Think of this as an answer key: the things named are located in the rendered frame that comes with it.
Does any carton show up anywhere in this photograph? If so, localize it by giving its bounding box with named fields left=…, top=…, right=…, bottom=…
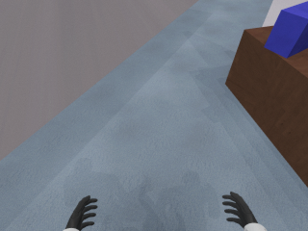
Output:
left=264, top=1, right=308, bottom=59

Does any pedestal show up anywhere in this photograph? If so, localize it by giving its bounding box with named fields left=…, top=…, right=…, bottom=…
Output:
left=225, top=26, right=308, bottom=188

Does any left robot hand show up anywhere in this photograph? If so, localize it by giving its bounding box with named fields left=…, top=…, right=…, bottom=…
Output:
left=65, top=195, right=98, bottom=231

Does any right robot hand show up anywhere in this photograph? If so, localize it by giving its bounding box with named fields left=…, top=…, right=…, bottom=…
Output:
left=222, top=192, right=258, bottom=229

